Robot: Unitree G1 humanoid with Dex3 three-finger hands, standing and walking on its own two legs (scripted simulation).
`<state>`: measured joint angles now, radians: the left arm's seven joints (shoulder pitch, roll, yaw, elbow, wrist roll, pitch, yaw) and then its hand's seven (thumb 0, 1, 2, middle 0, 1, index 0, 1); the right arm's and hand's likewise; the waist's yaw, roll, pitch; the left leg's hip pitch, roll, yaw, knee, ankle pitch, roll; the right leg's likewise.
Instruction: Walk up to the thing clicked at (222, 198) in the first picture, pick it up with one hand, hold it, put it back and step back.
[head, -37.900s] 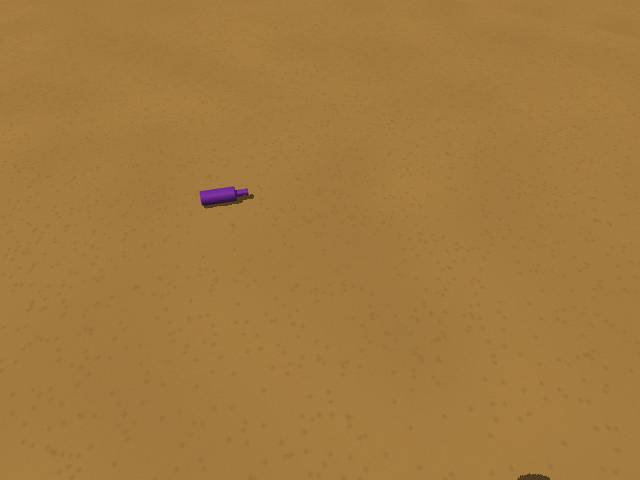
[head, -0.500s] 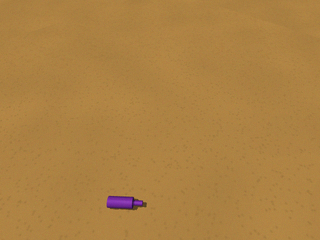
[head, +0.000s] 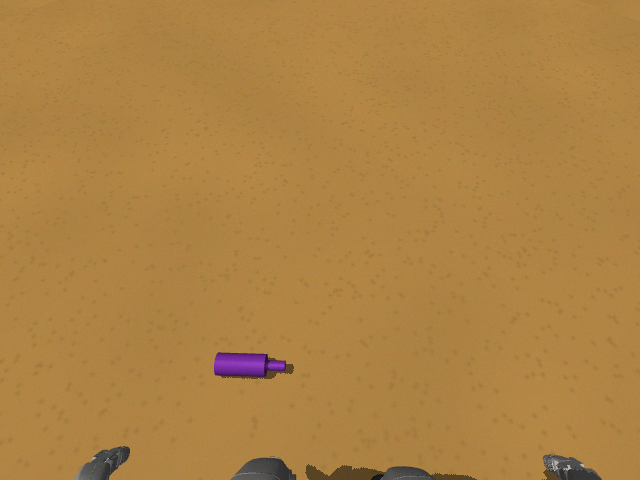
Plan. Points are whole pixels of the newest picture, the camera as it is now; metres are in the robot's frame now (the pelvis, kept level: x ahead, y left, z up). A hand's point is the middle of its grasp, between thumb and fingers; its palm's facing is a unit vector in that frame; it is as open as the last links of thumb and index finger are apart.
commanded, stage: step back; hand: left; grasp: from above
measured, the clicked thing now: (251, 364) +0.46 +0.23 -0.74
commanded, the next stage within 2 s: none
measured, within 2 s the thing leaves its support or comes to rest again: neither
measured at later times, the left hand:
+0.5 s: hand out of the picture +0.02 +0.29 -0.17, palm faces -0.09 -0.92 -0.39, open 7.4 cm
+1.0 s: hand out of the picture -0.10 +0.30 -0.15, palm faces +0.01 -0.93 -0.37, open 7.4 cm
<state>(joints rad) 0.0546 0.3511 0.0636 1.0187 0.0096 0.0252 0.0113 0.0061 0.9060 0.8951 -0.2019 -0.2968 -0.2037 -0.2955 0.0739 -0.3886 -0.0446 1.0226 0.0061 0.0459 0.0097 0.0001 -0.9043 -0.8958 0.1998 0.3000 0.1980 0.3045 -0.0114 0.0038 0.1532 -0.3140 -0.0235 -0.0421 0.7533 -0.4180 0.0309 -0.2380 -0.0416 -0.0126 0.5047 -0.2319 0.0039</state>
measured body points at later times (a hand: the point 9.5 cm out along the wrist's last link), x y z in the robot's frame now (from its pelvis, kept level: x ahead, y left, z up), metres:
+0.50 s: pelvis -0.10 +0.03 -0.02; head -0.03 +0.02 +0.42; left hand +0.03 +0.33 -0.14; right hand -0.01 -0.29 -0.14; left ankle -0.01 +0.13 -0.74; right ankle -0.12 -0.09 -0.74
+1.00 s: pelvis -0.24 +0.04 -0.01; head -0.19 +0.06 +0.44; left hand -0.10 +0.35 -0.13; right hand -0.16 -0.27 -0.12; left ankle -0.20 +0.14 -0.74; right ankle -0.23 -0.10 -0.66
